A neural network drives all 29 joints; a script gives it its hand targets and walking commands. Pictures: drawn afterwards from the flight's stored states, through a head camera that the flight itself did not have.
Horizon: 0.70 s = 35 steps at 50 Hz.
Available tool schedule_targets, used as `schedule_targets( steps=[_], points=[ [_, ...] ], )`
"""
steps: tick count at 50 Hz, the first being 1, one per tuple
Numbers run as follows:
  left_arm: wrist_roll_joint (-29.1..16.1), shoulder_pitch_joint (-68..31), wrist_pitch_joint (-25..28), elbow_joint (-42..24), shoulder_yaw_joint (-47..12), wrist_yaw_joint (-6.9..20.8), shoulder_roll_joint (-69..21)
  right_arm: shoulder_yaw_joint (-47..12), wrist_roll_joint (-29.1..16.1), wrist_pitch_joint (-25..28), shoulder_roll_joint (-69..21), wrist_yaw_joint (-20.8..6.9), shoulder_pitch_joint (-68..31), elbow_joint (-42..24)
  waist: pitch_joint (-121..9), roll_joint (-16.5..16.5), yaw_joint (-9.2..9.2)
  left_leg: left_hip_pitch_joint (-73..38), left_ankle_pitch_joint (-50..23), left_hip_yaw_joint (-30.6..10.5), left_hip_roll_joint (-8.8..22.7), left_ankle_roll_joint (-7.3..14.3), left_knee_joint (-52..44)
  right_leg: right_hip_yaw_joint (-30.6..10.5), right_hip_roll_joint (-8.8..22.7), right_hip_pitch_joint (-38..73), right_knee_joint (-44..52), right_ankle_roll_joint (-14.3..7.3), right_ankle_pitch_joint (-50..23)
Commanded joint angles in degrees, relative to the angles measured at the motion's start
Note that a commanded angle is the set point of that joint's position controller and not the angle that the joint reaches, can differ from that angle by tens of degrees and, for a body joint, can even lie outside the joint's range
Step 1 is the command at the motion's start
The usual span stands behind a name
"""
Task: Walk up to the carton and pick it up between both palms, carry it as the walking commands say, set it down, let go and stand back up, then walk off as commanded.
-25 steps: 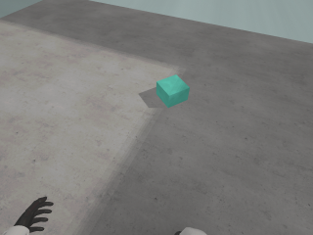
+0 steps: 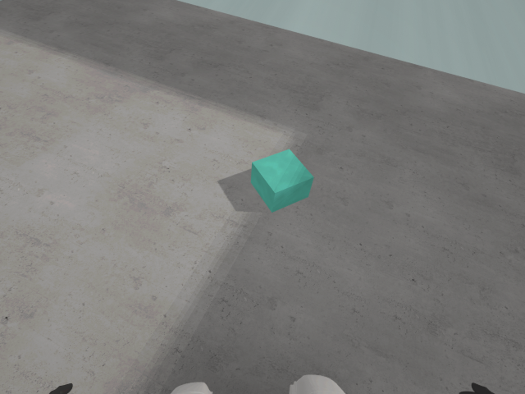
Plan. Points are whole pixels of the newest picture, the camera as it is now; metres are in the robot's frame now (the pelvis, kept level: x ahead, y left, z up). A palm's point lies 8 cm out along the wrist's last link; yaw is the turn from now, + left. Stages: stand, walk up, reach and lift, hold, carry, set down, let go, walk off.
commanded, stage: walk up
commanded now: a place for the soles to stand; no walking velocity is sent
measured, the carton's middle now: (280, 180) +1.10 -0.10 -0.68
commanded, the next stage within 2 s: none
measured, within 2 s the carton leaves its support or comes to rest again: neither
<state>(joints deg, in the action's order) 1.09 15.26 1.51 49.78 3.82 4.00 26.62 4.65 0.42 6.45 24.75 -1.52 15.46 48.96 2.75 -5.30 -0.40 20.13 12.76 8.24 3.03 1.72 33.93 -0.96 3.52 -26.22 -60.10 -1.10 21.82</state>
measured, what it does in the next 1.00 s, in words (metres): walks ahead: right foot, then left foot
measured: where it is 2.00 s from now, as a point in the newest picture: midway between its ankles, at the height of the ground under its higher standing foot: (303, 278)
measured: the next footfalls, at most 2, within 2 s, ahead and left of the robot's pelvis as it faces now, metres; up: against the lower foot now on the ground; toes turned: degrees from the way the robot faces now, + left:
right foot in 0.22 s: +0.27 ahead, -0.19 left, +0.00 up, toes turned -7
left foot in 0.62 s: +0.46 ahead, +0.01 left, +0.00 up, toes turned +7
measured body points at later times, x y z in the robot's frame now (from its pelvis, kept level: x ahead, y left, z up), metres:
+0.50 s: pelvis +0.24 -0.10 +0.02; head +0.27 -0.11 +0.47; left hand +0.29 +0.24 -0.08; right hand +0.32 -0.42 -0.10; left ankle +0.36 +0.04 -0.68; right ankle +0.23 -0.18 -0.72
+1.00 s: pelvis +0.47 -0.18 -0.01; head +0.47 -0.19 +0.44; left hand +0.57 +0.16 -0.09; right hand +0.51 -0.53 -0.11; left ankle +0.43 -0.01 -0.70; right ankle +0.55 -0.29 -0.73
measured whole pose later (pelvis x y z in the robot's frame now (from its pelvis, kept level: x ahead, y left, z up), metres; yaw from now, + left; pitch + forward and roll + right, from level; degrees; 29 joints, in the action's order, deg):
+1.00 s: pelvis +0.47 -0.18 -0.01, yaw +1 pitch -1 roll +1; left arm 1.6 14.8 3.6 45.6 6.0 4.2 26.2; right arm 4.6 1.1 4.0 27.6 -1.5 21.6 48.1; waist 1.6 -0.2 1.7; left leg 18.5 24.9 0.8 6.0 2.3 49.2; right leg 4.9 4.0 -25.1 -39.0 -1.4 12.3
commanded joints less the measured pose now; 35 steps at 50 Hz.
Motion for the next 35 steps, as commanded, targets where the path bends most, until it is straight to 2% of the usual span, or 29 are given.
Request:
schedule_targets(
  steps=[1,2,5,6,7,8,9,10,11,12,13,14,16,18,19,20,21,23,24,25,27,28,29,30,31,32,33,34,35],
  points=[
    [-0.18,-0.34,1.33,-4.57,2.87,0.82,9.41,3.82,0.55,1.36,16.73,0.57,3.44,-2.41,-1.3,12.65,1.71,-6.3,11.68,-14.16,14.72,10.86,-20.44,-0.63,4.68,-9.31,7.61,1.47,-3.3],
    [0.0,-1.55,1.19,-4.69,3.28,1.43,8.46,4.03,1.0,1.39,17.23,0.32,4.15,-2.31,-1.94,14.57,2.24,-6.22,10.11,-11.56,13.85,10.65,-20.39,0.92,4.26,-7.11,10.12,1.92,-3.54],
    [-0.23,-4.55,1.27,-4.32,3.72,2.08,8.2,4.25,0.41,1.36,17.14,-0.01,3.3,-3.33,-0.7,14.11,2.03,-4.32,12.23,-7.75,12.03,9.16,-19.6,2.9,3.33,-3.88,17.83,1.58,-8.67],
    [0.26,-5.31,1.06,-4.19,3.75,2.44,7.8,4.4,0.29,1.14,17.87,-0.14,2.05,-3.12,-1.66,14.79,1.75,-2.95,14.82,-8.3,13.09,9.14,-20.24,5.41,2.61,-0.98,18.64,1.12,-10.01],
    [-0.03,-6.15,1.06,-4.11,4.07,2.6,7.92,4.23,0.3,1.06,17.44,-0.11,1.4,-3.79,0.69,12.29,1.2,-1.79,14.25,-7.91,12.61,8.53,-20.61,5.09,2.21,-0.25,19.79,0.99,-10.83],
    [0.17,-6.17,1.26,-3.98,4.39,2.52,8.08,4.12,-0.08,0.88,17.87,0.0,1.04,-3.88,0.26,13.29,0.89,-0.94,12.33,-8.59,14.06,8.02,-20.21,5.27,1.82,3.06,20.79,0.45,-11.51],
    [-0.19,-3.56,1.25,-3.5,4.65,2.54,7.96,4.41,0.27,0.7,18.97,0.18,-1.99,-3.95,-1.23,13.34,-2.58,-0.82,9.75,-6.85,13.66,7.38,-15.68,6.22,1.14,8.0,23.94,0.47,-10.56],
    [-0.15,-2.48,1.57,-2.69,4.85,2.12,8.69,3.48,0.17,0.34,16.77,0.18,-0.47,-2.85,-3.34,11.7,-2.38,0.26,7.06,-3.63,11.1,6.44,-9.48,8.1,-0.82,13.2,25.64,-0.14,-11.13],
    [-0.14,2.78,1.99,-1.2,5.83,1.44,10.31,2.02,0.37,0.12,13.53,0.47,1.22,-2.85,-4.93,3.82,-5.53,5.73,2.76,-1.13,8.46,4.86,3.15,5.99,-2.12,22.28,28.43,-0.64,-5.77],
    [0.37,11.71,2.64,-0.23,7.73,0.25,15.49,0.56,0.5,0.19,8.82,0.62,1.51,-4.07,-8.57,-10.36,-9.3,16.25,3.16,0.78,3.29,2.48,25.12,-11.02,7.0,32.03,36.22,-3.42,8.22],
    [0.36,9.1,3.06,-3.62,7.9,-0.62,19.62,-0.14,-0.8,0.32,8.82,1.09,1.97,-5.25,-7.27,-13.26,-7.53,28.99,14.87,-4.34,-3.43,0.43,35.3,-34.28,18.51,31.91,48.29,-10.12,16.45],
    [-0.95,4.6,3.0,-4.11,7.25,-1.15,18.18,1.01,-1.4,-0.26,13.12,1.64,1.58,-3.13,-5.12,-1.68,-5.67,26.08,11.86,-13.32,0.71,1.1,37.39,-30.03,19.93,25.92,46.91,-11.52,17.18],
    [-1.21,-0.12,2.92,-4.8,6.1,-1.64,13.47,1.48,-1.01,-0.52,13.98,1.22,5.51,-0.17,-1.02,-0.05,-2.0,20.98,5.64,-12.74,4.83,-0.72,29.53,-16.33,13.8,18.89,45.87,-10.95,10.2],
    [-0.74,0.55,3.34,-5.45,5.02,-1.83,11.41,1.61,0.09,-0.89,12.83,0.64,7.92,2.18,-1.17,-4.25,-1.25,18.49,2.76,-10.51,5.35,-1.63,25.06,-10.01,11.07,17.74,46.68,-9.76,0.23],
    [-0.7,0.84,3.54,-6.07,4.93,-1.82,10.9,1.34,0.05,-0.91,12.32,0.16,6.53,1.26,-0.28,-3.16,-1.37,16.73,2.6,-8.79,5.56,-2.04,21.42,-6.71,10.97,16.16,46.43,-11.19,-5.87],
    [-0.37,1.25,3.62,-6.54,4.77,-1.66,11.02,1.07,0.26,-1.11,11.1,-0.22,5.21,0.59,-0.63,-3.62,-1.95,15.05,2.44,-7.14,5.21,-2.59,18.03,-4.42,10.13,15.58,46.02,-11.69,-6.37],
    [-0.2,2.04,3.74,-6.3,4.59,-1.48,10.32,0.95,0.55,-1.16,10.55,-0.52,2.58,-0.41,-0.35,-1.87,-2.79,15.96,1.11,-6.44,5.12,-2.43,15.44,-4.29,10.55,17.25,46.05,-12.07,-8.05],
    [-0.14,1.95,3.29,-7.25,4.68,-1.32,11.43,1.31,0.53,-1.53,9.68,-1.03,0.24,-1.81,0.01,-0.55,-3.14,12.51,-1.08,-4.69,3.74,-2.36,10.72,-3.06,10.14,14.94,46.57,-11.74,-2.56],
    [-0.21,2.25,3.32,-8.25,4.69,-1.18,11.03,1.03,0.31,-1.57,9.32,-1.23,-0.71,-2.06,1.25,-0.66,-2.81,11.87,-4.76,-4.41,3.35,-1.76,7.67,-2.99,9.1,14.3,47.23,-10.31,-2.55],
    [-0.21,1.22,3.02,-8.48,4.59,-1.06,11.54,1.24,0.33,-1.5,8.86,-1.31,-0.51,-2.71,1.15,-3.41,-1.73,9.06,-6.29,-3.82,2.79,-1.72,4.96,-0.93,8.9,13.85,46.74,-9.96,-3.29],
    [-0.26,1.94,2.32,-8.53,4.57,-0.92,11.04,1.55,0.45,-1.39,9.39,-1.16,-2.84,-3.2,2.07,-0.42,-2.56,5.76,-4.9,-1.45,0.57,-1.04,2.46,-1.6,9.33,13.34,44.66,-9.73,-6.13],
    [-0.14,1.13,2.12,-8.61,4.32,-1.15,11.37,1.82,0.46,-1.36,8.78,-1.09,-1.06,-3.16,1.48,-1.15,-1.44,3.81,-4.23,-1.55,0.65,-0.67,1.11,-1.44,9.9,14.02,42.8,-9.84,-8.92],
    [-0.58,2.36,1.77,-8.5,4.21,-1.22,11.23,1.92,0.48,-0.96,9.15,-0.88,0.13,-3.58,0.36,1.15,-0.6,-1.75,-2.91,0.62,-1.09,-0.1,-2.57,1.55,8.1,13.66,36.55,-8.86,-14.22],
    [-0.53,1.58,1.85,-8.73,2.71,-1.38,9.35,2.16,1.16,-0.74,9.89,-0.14,4.81,-1.56,-4.66,2.76,2.41,-12.53,-4.22,0.15,-1.85,1.33,-1.09,3.1,7.44,9.18,30.09,-8.31,-18.26],
    [-0.57,2.81,2.03,-9.8,1.7,-1.56,6.74,3.31,1.06,-0.26,12.57,0.83,11.37,-1.22,-9.68,8.28,5.63,-27.49,2.83,-8.02,2.03,3.86,-5.59,6.49,3.44,0.9,15.11,-5.84,-18.57],
    [-0.23,2.42,2.05,-10.75,0.73,-1.79,3.18,4.83,1.98,-0.27,17.09,1.85,15.88,-1.08,-9.05,17.03,6.49,-29.61,8.68,-27.75,16.29,6.71,-11.28,5.24,-1.43,-8.12,1.75,-2.97,1.92],
    [-0.87,5.29,1.53,-11.05,2.02,-2.03,8.29,5.24,0.12,-0.24,19.55,2.15,12.55,-4.09,-8.82,11.34,5.0,-27.47,15.64,-43.17,24.31,13.86,-17.8,1.11,-2.4,-15.56,-6.19,-1.38,6.16],
    [-0.87,3.84,1.18,-9.73,2.82,-2.3,11.28,5.49,-1.3,-0.25,19.56,1.92,10.2,-4.12,-6.05,7.1,4.44,-23.55,12.68,-40.22,23.88,15.28,-16.97,-3.64,-0.6,-15.61,-9.96,-1.18,4.47],
    [-0.96,3.68,1.18,-9.62,2.32,-2.31,10.32,5.01,-0.92,-0.01,17.66,1.97,7.96,-4.81,-3.12,8.59,2.99,-17.74,8.94,-32.66,21.2,13.87,-17.17,-3.52,2.2,-14.61,-7.61,-0.9,1.9]
  ],
)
